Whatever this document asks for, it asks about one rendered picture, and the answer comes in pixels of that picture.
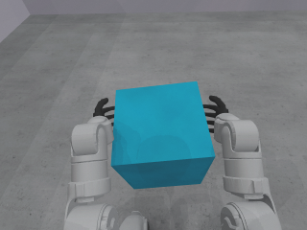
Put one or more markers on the carton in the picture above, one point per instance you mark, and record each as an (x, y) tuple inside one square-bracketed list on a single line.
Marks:
[(161, 136)]

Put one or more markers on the left robot forearm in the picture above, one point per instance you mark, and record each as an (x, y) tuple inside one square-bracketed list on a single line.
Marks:
[(88, 156)]

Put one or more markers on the robot left shin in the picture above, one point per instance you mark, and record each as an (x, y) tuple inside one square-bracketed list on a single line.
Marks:
[(135, 213)]

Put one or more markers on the right robot hand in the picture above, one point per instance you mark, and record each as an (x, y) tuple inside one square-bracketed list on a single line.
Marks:
[(219, 108)]

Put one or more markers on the robot left upper arm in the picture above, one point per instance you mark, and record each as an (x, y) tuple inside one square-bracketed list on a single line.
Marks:
[(101, 216)]

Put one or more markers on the robot right upper arm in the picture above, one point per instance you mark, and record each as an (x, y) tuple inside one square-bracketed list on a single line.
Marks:
[(248, 215)]

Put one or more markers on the robot left thigh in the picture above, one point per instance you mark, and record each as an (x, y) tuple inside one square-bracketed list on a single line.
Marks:
[(134, 222)]

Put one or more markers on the right robot forearm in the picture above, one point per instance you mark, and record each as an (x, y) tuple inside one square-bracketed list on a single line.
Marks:
[(243, 166)]

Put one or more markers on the left robot hand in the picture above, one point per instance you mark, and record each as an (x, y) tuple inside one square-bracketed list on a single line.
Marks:
[(100, 111)]

